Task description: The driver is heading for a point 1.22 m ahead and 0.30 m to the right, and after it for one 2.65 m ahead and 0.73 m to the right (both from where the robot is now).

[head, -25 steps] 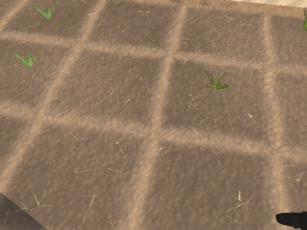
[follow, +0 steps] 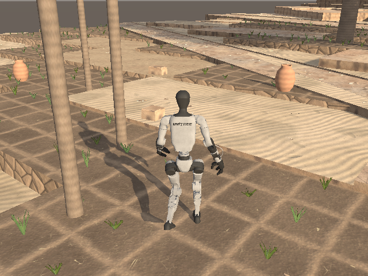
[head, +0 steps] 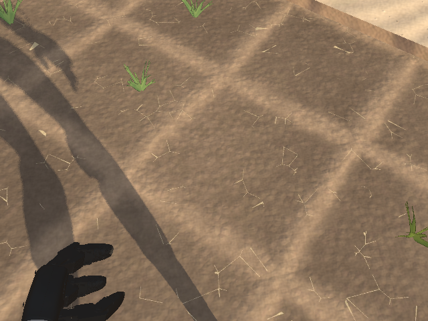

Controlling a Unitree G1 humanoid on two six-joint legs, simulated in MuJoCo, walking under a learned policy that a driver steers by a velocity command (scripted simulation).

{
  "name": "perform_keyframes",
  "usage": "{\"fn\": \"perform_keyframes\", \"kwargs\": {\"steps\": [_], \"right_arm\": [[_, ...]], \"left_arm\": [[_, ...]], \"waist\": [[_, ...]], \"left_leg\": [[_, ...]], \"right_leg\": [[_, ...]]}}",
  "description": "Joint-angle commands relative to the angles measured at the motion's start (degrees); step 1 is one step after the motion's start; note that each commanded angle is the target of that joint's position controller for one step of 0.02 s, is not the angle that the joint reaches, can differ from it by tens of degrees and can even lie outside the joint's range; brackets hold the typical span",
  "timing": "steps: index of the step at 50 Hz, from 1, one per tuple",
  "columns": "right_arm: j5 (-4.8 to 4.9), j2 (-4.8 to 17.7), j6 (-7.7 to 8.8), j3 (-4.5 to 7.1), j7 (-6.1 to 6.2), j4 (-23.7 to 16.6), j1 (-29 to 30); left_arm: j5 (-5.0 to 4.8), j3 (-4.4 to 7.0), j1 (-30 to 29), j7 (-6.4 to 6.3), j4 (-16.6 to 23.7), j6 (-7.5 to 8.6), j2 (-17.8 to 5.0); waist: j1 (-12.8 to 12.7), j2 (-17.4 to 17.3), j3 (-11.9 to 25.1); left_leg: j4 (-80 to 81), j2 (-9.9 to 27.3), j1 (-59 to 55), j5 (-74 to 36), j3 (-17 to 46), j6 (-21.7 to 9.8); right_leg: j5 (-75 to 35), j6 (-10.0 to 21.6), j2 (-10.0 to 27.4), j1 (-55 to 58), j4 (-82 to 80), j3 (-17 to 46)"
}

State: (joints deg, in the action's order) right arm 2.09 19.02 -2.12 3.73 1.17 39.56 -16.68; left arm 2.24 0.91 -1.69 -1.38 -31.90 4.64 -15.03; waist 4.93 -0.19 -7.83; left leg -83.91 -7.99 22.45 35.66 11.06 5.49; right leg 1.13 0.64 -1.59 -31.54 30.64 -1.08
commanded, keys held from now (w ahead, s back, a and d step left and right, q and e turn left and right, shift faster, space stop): s+q+shift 0.06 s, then s+shift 0.04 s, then w+e+shift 0.90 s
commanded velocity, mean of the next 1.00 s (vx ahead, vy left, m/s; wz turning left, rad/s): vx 0.63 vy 0.00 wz -0.38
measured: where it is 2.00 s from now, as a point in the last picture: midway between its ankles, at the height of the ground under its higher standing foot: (312, 94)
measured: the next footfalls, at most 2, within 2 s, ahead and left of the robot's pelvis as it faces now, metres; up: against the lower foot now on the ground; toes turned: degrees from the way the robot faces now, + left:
left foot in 0.30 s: +0.07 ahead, +0.11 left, +0.00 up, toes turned +9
right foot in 0.80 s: +0.42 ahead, -0.18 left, +0.00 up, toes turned -23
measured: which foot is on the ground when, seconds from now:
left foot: up 0.00-0.28, down 0.30-0.82, up 0.84-1.00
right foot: down 0.00-0.28, up 0.30-0.78, down 0.80-1.00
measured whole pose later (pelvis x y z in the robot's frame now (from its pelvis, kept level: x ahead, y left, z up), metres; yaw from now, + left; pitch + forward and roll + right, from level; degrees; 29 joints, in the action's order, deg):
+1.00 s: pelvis +0.42 -0.15 +0.02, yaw -28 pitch +1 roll -1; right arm -3.6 14.4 4.4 0.0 -1.0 38.1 -10.6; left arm 0.6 4.4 20.6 0.9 -45.5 0.8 -19.0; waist -0.4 -0.2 -2.0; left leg -73.2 8.3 31.7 18.9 4.5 2.0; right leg 18.1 9.4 -10.7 -13.0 30.5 0.4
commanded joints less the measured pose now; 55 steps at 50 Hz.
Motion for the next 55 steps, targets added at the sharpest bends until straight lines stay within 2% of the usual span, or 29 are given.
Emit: {"fn": "perform_keyframes", "kwargs": {"steps": [1,3,5,7,10,12,14,15,16,17,18,19,21,24,30,34,36,37,39,40,41,42,43,44,45,46,49,52,55], "right_arm": [[0.51,8.3,-2.63,2.4,0.54,-5.6,-4.8],[-0.15,3.5,-3.23,1.24,1.62,-7.1,-5.0],[-0.97,1.4,-2.33,0.49,1.96,-8.0,-3.8],[-1.13,1.9,-1.95,0.06,1.13,-7.8,-2.3],[-1.92,3.0,-1.56,-0.17,-0.67,-6.8,-2.8],[-2.2,4.9,-0.62,0.52,-1.47,-4.6,-5.0],[-3.12,5.3,0.38,0.69,-1.4,0.4,-14.7],[-3.03,7.1,1.16,1.09,-0.79,0.1,-15.1],[-3.56,12.7,2.74,2.24,-0.32,-4.0,-6.7],[-3.42,11.0,4.6,2.05,-0.01,-5.3,-2.2],[-5.04,9.6,3.84,0.66,-0.12,-6.4,2.3],[-4.8,8.5,4.25,0.45,-0.51,-6.5,5.5],[-4.13,6.2,5.32,-0.19,-0.62,-6.1,6.0],[-4.35,6.1,6.22,0.27,-0.46,-3.9,0.1],[-4.65,5.5,6.79,0.89,0.34,0.6,-8.0],[-5.16,5.2,6.9,1.15,0.49,3.8,-9.9],[-5.19,5.6,6.57,1.22,0.29,5.3,-9.7],[-5.02,6.3,6.38,1.21,0.22,5.5,-8.1],[-4.8,10.0,5.37,1.93,0.22,6.1,-7.3],[-3.95,11.9,5.02,2.36,-0.23,5.3,-5.6],[-4.13,10.2,5.48,1.76,-0.75,4.5,-4.1],[-2.97,1.6,6.9,-0.16,-2.16,-1.9,-1.9],[-3.83,4.4,8.35,-0.55,-2.04,-5.1,5.7],[-3.63,4.4,9.32,-0.71,-1.98,-6.3,10.0],[-3.56,3.4,9.82,-1.3,-1.71,-5.3,7.4],[-4.62,3.0,9.4,-1.53,-1.66,-5.2,6.9],[-6.33,2.9,6.14,-1.75,-2.07,-4.1,2.9],[-5.69,1.9,5.3,-2.73,-2.81,-8.3,13.0],[-4.61,-0.9,6.25,-4.13,-4.1,-8.2,16.5]], "left_arm": [[-0.57,1.25,3.4,-1.61,3.4,-2.4,-3.6],[-0.11,2.45,0.7,-1.71,1.4,-2.38,-6.4],[0.16,3.36,2.3,-1.88,-1.0,-2.65,-8.4],[-0.16,3.66,2.3,-1.03,-1.6,-3.12,-10.0],[-4.2,4.66,3.2,1.13,-3.7,-3.07,-13.1],[-5.18,4.76,3.1,1.79,-4.6,-2.93,-13.2],[-4.58,3.81,1.7,1.97,-4.2,-3.11,-9.5],[-4.58,1.8,3.7,2.93,-3.9,-2.88,-1.5],[-5.7,2.64,2.8,2.9,-1.9,-2.01,-3.0],[-5.79,3.76,2.2,2.58,-1.1,-1.62,-7.6],[0.52,3.97,4.3,2.92,-2.3,-3.66,-7.2],[1.0,4.73,9.1,3.55,-4.6,-4.63,-8.4],[0.41,5.93,15.3,5.5,-8.1,-5.99,-10.8],[-1.01,5.42,11.6,6.54,-7.1,-6.69,-8.2],[0.17,4.64,3.8,7.74,-4.8,-6.78,-6.4],[-0.23,3.22,-1.6,8.52,-2.4,-6.33,-5.1],[-0.77,2.33,-2.8,8.05,-1.1,-6.06,-4.2],[-1.13,2.08,-0.8,7.43,-1.2,-5.95,-3.9],[-2.05,3.21,11.2,5.92,-4.1,-5.41,-6.3],[-2.13,4.74,21.9,5.29,-6.9,-4.55,-9.1],[-1.34,6.98,33.2,4.21,-11.0,-4.39,-13.5],[-1.34,9.26,27.6,3.44,-10.4,-5.53,-22.5],[-1.42,9.18,29.2,3.57,-8.5,-5.65,-22.2],[-1.23,8.78,29.3,2.83,-10.0,-5.43,-20.8],[-1.03,8.02,28.6,2.22,-11.1,-4.75,-18.0],[-1.06,7.22,25.7,1.71,-10.8,-3.97,-15.7],[-1.93,5.25,21.0,1.72,-9.3,-2.19,-11.6],[-2.0,5.14,21.4,2.01,-9.2,-0.84,-12.0],[-2.77,4.67,24.1,2.22,-11.3,0.52,-10.6]], "waist": [[-2.8,2.8,18.8],[-1.0,5.1,13.5],[-1.5,6.2,17.0],[-2.0,3.0,21.8],[-1.6,8.4,18.2],[0.7,9.2,13.8],[5.5,5.6,8.7],[4.1,-12.0,8.2],[1.0,-14.1,3.0],[-0.5,-10.6,2.8],[-3.3,-9.9,2.3],[-6.3,-10.3,2.1],[-7.7,-8.3,4.1],[-5.1,-3.9,3.5],[-0.9,-5.4,-0.1],[0.3,-4.6,-4.1],[-0.5,-4.3,-4.3],[-2.6,-4.5,-2.2],[-9.4,-6.4,6.8],[-14.7,-6.3,12.9],[-19.4,-2.2,18.6],[-12.4,19.2,18.9],[-14.7,7.0,23.5],[-14.5,2.9,18.0],[-10.9,-1.2,11.6],[-8.2,-3.4,9.1],[-3.2,-1.5,5.1],[-4.6,0.2,0.0],[-7.5,2.4,1.2]], "left_leg": [[-7.4,8.7,12.5,-5.5,-4.1,3.3],[2.9,9.8,8.3,-6.6,-6.4,2.7],[11.1,10.5,6.7,-10.4,-7.0,2.0],[18.1,12.0,1.5,-14.9,-7.4,0.1],[33.1,9.2,-11.1,-12.0,-11.9,-4.6],[42.7,7.4,-17.3,-12.7,-15.2,-7.1],[56.1,6.9,-30.7,-11.7,-16.4,-9.9],[66.1,22.8,-33.3,3.6,6.2,-13.2],[72.8,33.6,-23.8,17.7,23.3,-19.7],[76.4,34.2,-19.3,19.4,23.6,-20.0],[79.1,30.5,-14.0,14.8,15.3,-13.5],[79.5,26.4,-11.6,5.5,7.2,-10.5],[79.2,22.4,-9.7,-3.7,-4.4,-8.7],[78.4,23.2,-15.1,-7.0,-10.4,-9.2],[78.6,26.8,-29.2,-9.2,-16.2,-10.7],[79.2,27.1,-33.6,-18.1,-22.8,-10.8],[75.7,26.3,-35.0,-36.7,-27.3,-10.5],[71.5,25.4,-33.6,-56.2,-30.3,-9.7],[53.7,26.3,-31.4,-93.3,-30.9,-10.0],[38.9,26.5,-24.3,-93.9,-29.6,-10.3],[20.4,23.9,-9.7,-75.6,-28.6,-8.2],[-4.7,8.0,20.0,-13.6,-24.2,-2.9],[-8.8,7.8,26.4,-14.0,-9.8,-3.7],[-7.0,10.7,28.7,-16.7,-7.6,-4.8],[-1.1,13.5,26.2,-18.1,-7.5,-5.3],[3.8,15.4,22.7,-17.4,-6.8,-5.2],[11.8,16.8,16.8,-15.4,-7.4,-3.0],[26.7,16.0,15.8,-23.1,-11.5,-1.2],[45.8,13.6,6.1,-42.7,-15.0,-4.0]], "right_leg": [[-30.7,14.2,20.9,25.8,-7.2,15.6],[-36.2,13.1,18.0,15.4,-9.8,5.8],[-41.7,14.8,18.2,18.0,-9.9,4.1],[-18.4,15.6,19.5,16.8,-13.0,5.2],[26.9,12.2,17.1,5.7,-22.1,7.4],[35.7,9.5,16.1,0.9,-22.2,8.5],[38.5,2.8,10.3,-11.4,-13.7,5.2],[35.5,-0.9,3.1,-19.6,14.6,0.3],[25.8,-0.1,0.2,-32.8,28.0,8.7],[18.5,0.6,1.8,-34.2,33.5,14.1],[11.7,-0.6,-0.5,-28.0,32.5,14.3],[7.3,-2.3,-0.2,-22.7,33.6,11.4],[2.6,-4.6,1.4,-15.1,38.6,5.7],[0.6,-4.3,2.9,-18.9,39.8,4.0],[3.7,-1.3,6.6,-28.2,32.9,1.4],[8.6,3.3,8.6,-26.9,24.7,-3.9],[12.7,6.5,7.2,-22.2,19.5,-7.6],[14.9,8.7,4.6,-14.4,16.3,-10.5],[21.1,12.0,-3.3,4.6,16.5,-14.4],[20.8,13.6,-5.9,19.9,13.7,-12.2],[22.5,14.7,-4.7,39.8,7.8,-3.7],[38.7,23.3,11.6,53.7,-7.1,33.8],[35.0,23.3,15.3,55.8,-14.0,46.6],[27.7,21.7,15.6,51.6,-14.9,42.5],[20.6,20.0,14.4,42.1,-14.9,37.9],[18.0,18.4,11.6,34.7,-14.6,32.3],[14.5,19.0,6.4,20.7,-17.7,24.8],[9.2,18.1,2.5,12.4,-22.3,20.7],[-6.2,14.5,1.6,14.3,-25.4,14.5]]}}
Keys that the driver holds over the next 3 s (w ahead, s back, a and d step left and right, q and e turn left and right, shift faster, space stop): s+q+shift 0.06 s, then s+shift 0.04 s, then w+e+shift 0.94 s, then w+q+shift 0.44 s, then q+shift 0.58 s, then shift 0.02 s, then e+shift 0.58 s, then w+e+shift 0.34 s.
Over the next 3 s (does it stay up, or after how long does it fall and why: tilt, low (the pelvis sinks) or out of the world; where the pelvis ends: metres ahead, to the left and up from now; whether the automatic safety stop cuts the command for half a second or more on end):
stays up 1.33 -0.50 0.03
